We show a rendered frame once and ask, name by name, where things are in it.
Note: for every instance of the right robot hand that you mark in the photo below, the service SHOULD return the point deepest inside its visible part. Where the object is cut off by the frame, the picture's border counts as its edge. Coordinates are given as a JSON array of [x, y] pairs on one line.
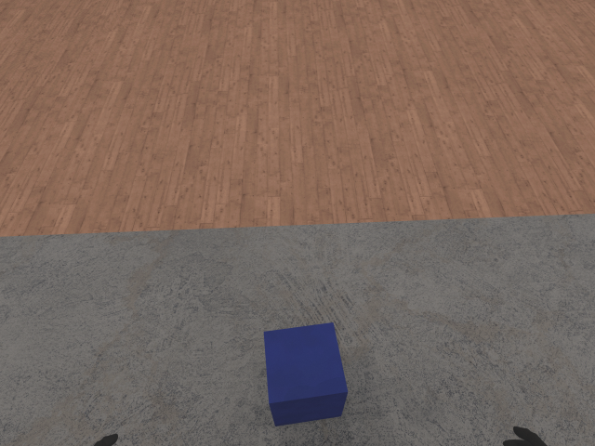
[[530, 438]]

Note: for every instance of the carton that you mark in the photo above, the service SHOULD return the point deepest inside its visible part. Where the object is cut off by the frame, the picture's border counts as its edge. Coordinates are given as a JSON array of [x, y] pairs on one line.
[[305, 376]]

